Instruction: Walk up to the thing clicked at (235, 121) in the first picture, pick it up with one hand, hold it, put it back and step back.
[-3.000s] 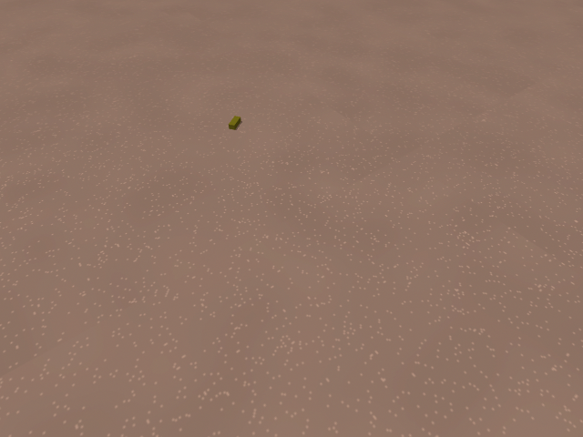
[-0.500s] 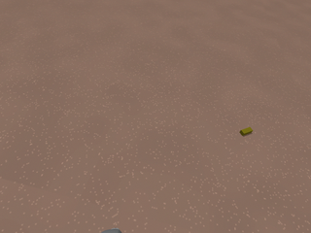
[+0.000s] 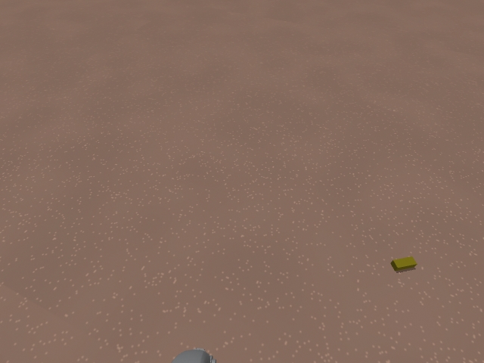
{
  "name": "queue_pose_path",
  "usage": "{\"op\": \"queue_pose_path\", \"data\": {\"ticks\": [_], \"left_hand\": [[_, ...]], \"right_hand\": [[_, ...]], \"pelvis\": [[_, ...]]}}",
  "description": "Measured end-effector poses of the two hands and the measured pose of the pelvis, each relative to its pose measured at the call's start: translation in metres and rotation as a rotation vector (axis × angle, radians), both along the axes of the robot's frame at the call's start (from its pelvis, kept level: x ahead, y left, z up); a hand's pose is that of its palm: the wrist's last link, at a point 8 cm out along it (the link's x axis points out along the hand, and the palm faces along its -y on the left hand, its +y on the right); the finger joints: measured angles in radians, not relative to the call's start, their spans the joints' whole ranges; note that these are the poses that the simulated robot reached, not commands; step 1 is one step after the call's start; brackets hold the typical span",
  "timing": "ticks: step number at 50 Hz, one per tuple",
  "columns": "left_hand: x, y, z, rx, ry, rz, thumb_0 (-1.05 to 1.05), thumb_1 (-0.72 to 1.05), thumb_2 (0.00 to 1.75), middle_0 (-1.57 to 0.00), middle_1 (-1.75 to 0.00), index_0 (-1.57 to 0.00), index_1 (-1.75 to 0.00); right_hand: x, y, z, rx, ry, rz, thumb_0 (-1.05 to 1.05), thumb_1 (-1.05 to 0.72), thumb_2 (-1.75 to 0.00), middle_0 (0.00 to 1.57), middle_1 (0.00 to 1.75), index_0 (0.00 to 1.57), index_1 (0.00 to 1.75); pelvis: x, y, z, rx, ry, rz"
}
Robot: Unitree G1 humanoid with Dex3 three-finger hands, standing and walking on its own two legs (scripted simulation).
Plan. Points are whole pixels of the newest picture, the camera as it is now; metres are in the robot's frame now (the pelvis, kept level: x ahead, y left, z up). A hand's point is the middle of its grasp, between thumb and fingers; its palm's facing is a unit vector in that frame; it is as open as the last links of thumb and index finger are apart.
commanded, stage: walk up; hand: left
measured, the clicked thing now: (403, 263) +0.73 -0.66 -0.75
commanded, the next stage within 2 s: none
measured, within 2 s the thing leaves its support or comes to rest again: neither
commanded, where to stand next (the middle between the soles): +0.43 -0.97 m, yaw +16 degrees
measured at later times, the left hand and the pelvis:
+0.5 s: hand (202, 353) +0.19 +0.09 -0.17, palm faces +0.05 -0.95 -0.32, open 7.4 cm; pelvis +0.11 -0.20 -0.03, yaw +7 degrees
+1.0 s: hand out of the picture +0.18 -0.13 -0.18, palm faces +0.17 -0.93 -0.32, open 7.4 cm; pelvis +0.20 -0.40 -0.02, yaw +12 degrees
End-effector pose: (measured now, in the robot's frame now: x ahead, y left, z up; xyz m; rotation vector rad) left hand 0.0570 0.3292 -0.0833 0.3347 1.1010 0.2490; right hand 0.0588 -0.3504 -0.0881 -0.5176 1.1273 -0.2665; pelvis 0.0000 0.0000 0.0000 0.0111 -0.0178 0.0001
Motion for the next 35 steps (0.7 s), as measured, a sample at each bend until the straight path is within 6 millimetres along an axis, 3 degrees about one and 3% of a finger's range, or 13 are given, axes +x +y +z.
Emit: {"op": "queue_pose_path", "data": {"ticks": [4, 7, 10, 14, 21, 27, 29, 31, 35], "left_hand": [[-0.016, -0.018, -0.010, 0.000, 0.052, 0.073, 0.01, 0.90, 0.90, -0.21, -0.30, -0.20, -0.30], [-0.017, -0.037, -0.027, -0.024, 0.088, 0.107, 0.01, 0.90, 0.90, -0.20, -0.30, -0.20, -0.30], [-0.003, -0.062, -0.049, -0.056, 0.107, 0.108, 0.01, 0.90, 0.90, -0.20, -0.30, -0.20, -0.30], [0.027, -0.106, -0.060, -0.108, 0.126, 0.044, 0.01, 0.91, 0.90, -0.20, -0.30, -0.20, -0.30], [0.096, -0.160, -0.056, -0.115, 0.003, 0.008, 0.01, 0.90, 0.90, -0.21, -0.30, -0.20, -0.30], [0.133, -0.211, -0.048, -0.033, -0.041, 0.017, 0.01, 0.91, 0.90, -0.20, -0.30, -0.20, -0.30], [0.134, -0.234, -0.045, -0.001, -0.049, 0.042, 0.01, 0.91, 0.90, -0.20, -0.30, -0.20, -0.30], [0.123, -0.259, -0.040, 0.017, -0.043, 0.065, 0.01, 0.91, 0.90, -0.20, -0.30, -0.20, -0.30], [0.092, -0.303, -0.023, -0.001, 0.041, 0.152, 0.01, 0.91, 0.90, -0.20, -0.30, -0.20, -0.30]], "right_hand": [[0.049, -0.007, 0.004, 0.019, 0.002, 0.092, 0.01, -0.91, -0.90, 0.21, 0.30, 0.21, 0.30], [0.077, -0.016, 0.006, 0.012, -0.002, 0.135, 0.00, -0.91, -0.90, 0.21, 0.30, 0.21, 0.30], [0.094, -0.035, 0.002, -0.024, -0.016, 0.146, 0.00, -0.90, -0.89, 0.21, 0.30, 0.21, 0.31], [0.102, -0.068, 0.013, -0.059, -0.045, 0.089, 0.00, -0.90, -0.89, 0.21, 0.30, 0.21, 0.31], [0.103, -0.145, 0.026, -0.106, -0.012, 0.084, 0.00, -0.90, -0.89, 0.22, 0.30, 0.21, 0.31], [0.121, -0.243, 0.009, -0.131, 0.028, 0.096, 0.00, -0.90, -0.89, 0.22, 0.30, 0.22, 0.31], [0.136, -0.280, -0.005, -0.147, 0.045, 0.092, 0.01, -0.90, -0.89, 0.22, 0.30, 0.22, 0.31], [0.153, -0.305, -0.014, -0.157, 0.063, 0.077, 0.01, -0.90, -0.89, 0.21, 0.30, 0.21, 0.31], [0.193, -0.315, -0.013, -0.090, 0.041, 0.091, 0.01, -0.91, -0.90, 0.21, 0.30, 0.21, 0.30]], "pelvis": [[0.023, -0.029, 0.000, -0.014, 0.002, 0.029], [0.042, -0.047, -0.006, -0.017, 0.001, 0.060], [0.059, -0.062, -0.019, 0.002, 0.002, 0.084], [0.072, -0.089, -0.018, 0.014, -0.013, 0.080], [0.092, -0.155, -0.018, 0.008, -0.020, 0.102], [0.115, -0.234, -0.035, 0.014, 0.004, 0.125], [0.122, -0.261, -0.043, -0.021, -0.007, 0.134], [0.129, -0.280, -0.043, -0.025, -0.007, 0.152], [0.144, -0.306, -0.021, -0.011, 0.002, 0.158]]}}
